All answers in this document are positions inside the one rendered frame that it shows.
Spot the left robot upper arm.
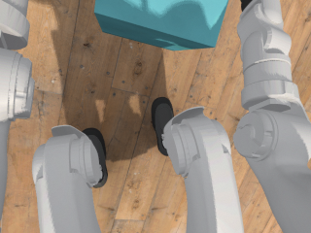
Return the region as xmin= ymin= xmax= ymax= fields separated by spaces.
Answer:
xmin=0 ymin=48 xmax=35 ymax=233

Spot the carton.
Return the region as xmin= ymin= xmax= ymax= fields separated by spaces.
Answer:
xmin=94 ymin=0 xmax=229 ymax=51

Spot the right robot shin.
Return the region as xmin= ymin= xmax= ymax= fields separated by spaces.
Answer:
xmin=161 ymin=106 xmax=231 ymax=160

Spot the right robot upper arm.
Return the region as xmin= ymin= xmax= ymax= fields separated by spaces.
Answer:
xmin=233 ymin=109 xmax=311 ymax=233

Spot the right robot hand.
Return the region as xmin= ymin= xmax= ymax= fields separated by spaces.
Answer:
xmin=240 ymin=0 xmax=253 ymax=12

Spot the robot left foot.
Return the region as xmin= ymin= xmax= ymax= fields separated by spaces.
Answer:
xmin=83 ymin=127 xmax=108 ymax=188

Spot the left robot forearm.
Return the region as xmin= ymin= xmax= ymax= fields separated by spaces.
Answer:
xmin=0 ymin=0 xmax=30 ymax=50

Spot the right robot forearm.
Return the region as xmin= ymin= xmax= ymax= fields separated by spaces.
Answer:
xmin=236 ymin=0 xmax=311 ymax=123

